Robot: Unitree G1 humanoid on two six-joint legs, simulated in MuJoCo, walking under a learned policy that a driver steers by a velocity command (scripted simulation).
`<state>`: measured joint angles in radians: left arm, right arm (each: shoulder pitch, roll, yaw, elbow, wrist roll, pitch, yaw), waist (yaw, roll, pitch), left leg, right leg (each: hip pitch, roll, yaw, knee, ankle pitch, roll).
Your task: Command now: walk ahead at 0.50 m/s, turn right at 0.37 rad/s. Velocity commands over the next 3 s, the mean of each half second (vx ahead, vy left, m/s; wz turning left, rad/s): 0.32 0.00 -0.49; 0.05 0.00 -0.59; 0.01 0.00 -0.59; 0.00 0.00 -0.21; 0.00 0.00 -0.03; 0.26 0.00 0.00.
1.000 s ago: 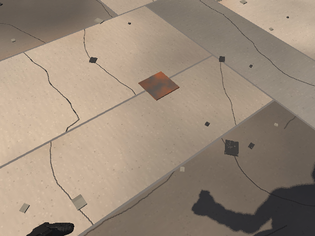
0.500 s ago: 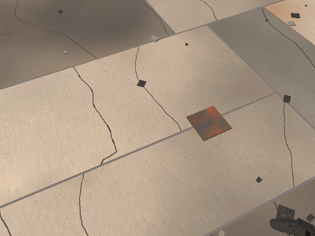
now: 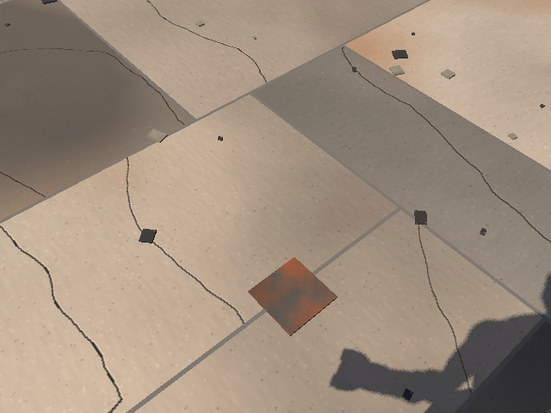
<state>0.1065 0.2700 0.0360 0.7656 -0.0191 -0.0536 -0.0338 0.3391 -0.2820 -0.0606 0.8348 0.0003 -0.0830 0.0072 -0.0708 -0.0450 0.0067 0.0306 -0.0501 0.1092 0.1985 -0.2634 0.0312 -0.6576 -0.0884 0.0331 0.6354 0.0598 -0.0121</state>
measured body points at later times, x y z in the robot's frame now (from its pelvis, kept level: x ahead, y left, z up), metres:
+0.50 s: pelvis +0.24 -0.05 +0.00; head +0.28 -0.08 +0.45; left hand +0.41 +0.21 -0.10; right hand +0.36 -0.35 -0.10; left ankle +0.42 +0.06 -0.71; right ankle +0.20 -0.13 -0.74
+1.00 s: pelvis +0.29 -0.07 -0.01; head +0.31 -0.10 +0.44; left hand +0.58 +0.08 -0.10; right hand +0.26 -0.39 -0.12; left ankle +0.41 +0.03 -0.74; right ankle +0.23 -0.16 -0.74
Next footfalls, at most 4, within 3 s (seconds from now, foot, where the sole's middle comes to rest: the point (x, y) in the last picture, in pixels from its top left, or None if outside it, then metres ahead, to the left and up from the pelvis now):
0.12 right None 0.24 -0.13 -0.78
0.58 left None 0.45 0.01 -0.78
1.00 right None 0.26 -0.19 -0.78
1.48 left None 0.43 -0.04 -0.78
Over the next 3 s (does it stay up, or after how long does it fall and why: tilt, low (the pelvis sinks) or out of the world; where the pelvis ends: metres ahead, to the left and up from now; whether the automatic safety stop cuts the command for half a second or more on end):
stays up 0.37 -0.15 0.01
